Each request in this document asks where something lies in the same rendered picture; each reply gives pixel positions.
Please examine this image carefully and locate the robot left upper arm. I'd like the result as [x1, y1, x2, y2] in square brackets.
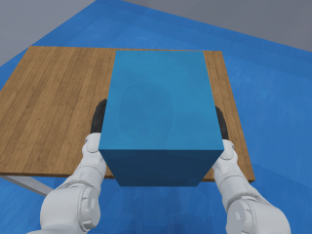
[26, 185, 100, 234]

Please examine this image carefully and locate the robot right hand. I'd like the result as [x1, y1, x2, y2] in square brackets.
[215, 106, 229, 140]

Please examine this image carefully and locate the carton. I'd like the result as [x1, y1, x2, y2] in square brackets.
[98, 50, 225, 187]

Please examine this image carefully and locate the robot right forearm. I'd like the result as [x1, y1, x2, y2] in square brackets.
[212, 139, 292, 234]

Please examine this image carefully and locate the table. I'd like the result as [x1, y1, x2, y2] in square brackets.
[0, 46, 255, 197]

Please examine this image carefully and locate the robot left hand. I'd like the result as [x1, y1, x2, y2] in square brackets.
[90, 98, 107, 134]

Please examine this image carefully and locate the robot left forearm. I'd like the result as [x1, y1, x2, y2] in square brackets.
[40, 133, 106, 228]

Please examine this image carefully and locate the robot right upper arm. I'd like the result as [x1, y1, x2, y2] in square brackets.
[225, 199, 291, 234]

